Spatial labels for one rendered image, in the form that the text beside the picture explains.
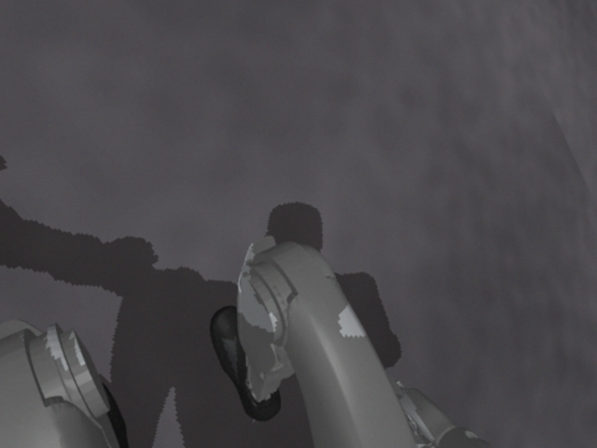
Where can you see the left robot foot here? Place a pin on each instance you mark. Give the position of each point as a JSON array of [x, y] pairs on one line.
[[116, 420]]

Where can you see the right robot foot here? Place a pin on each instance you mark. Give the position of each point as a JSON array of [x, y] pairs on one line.
[[225, 339]]

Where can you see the right robot hand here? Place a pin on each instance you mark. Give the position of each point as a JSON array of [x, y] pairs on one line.
[[423, 415]]

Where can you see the right robot arm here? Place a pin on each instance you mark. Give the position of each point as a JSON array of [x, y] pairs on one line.
[[462, 437]]

